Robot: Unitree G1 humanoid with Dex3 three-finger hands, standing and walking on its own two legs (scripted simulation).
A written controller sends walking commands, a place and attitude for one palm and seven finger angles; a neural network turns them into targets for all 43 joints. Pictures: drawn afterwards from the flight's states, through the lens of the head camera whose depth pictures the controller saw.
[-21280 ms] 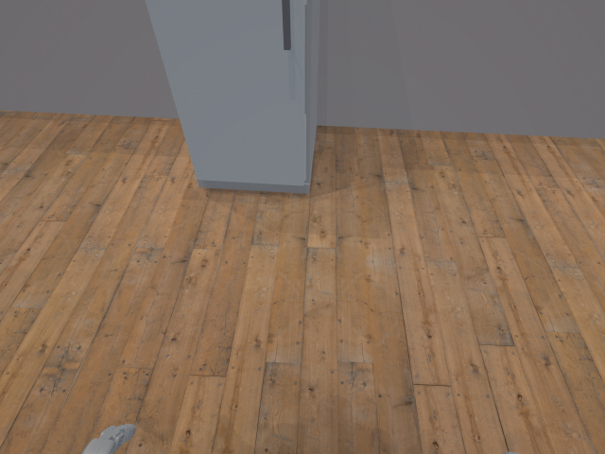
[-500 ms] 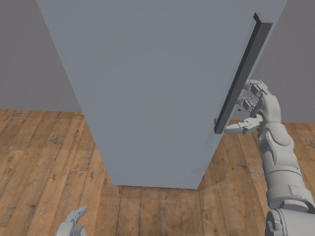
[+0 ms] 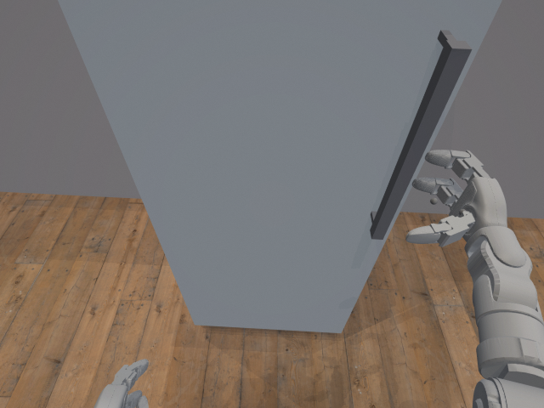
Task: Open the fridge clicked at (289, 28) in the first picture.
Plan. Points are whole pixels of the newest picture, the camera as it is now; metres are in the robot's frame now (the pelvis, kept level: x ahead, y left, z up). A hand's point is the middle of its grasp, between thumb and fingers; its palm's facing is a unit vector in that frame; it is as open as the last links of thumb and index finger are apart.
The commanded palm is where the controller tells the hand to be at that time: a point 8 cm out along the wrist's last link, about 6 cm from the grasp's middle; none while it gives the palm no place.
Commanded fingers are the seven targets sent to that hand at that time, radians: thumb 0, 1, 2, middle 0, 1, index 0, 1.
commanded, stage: move the hooked fingers beside the handle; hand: right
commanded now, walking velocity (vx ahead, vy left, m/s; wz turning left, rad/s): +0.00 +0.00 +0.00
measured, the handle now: (403, 156) +0.46 -0.16 +0.15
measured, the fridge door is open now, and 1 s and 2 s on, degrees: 0 0 0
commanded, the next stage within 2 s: feel for the door with the fingertips in 1.50 s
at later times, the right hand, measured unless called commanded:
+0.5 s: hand (448, 205) +0.38 -0.21 +0.13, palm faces +0.02 +1.00 +0.01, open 14.0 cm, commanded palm +0.35 -0.26 +0.13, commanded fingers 0.00 0.50 -0.30 0.30 1.20 0.30 1.20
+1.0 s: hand (444, 207) +0.38 -0.21 +0.12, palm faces +0.00 +1.00 +0.01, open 14.0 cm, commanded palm +0.36 -0.27 +0.13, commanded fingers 0.00 0.50 -0.30 0.30 1.20 0.30 1.20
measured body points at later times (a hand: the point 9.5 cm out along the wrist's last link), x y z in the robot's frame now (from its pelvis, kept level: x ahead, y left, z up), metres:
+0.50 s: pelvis +0.00 +0.00 +0.00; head +0.01 +0.00 +0.45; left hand +0.13 +0.25 -0.10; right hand +0.37 -0.27 +0.13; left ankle +0.00 +0.11 -0.73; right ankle +0.00 -0.10 -0.73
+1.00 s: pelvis -0.01 +0.00 +0.00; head +0.01 +0.00 +0.45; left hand +0.12 +0.25 -0.10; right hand +0.38 -0.27 +0.13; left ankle +0.00 +0.11 -0.73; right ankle +0.00 -0.10 -0.73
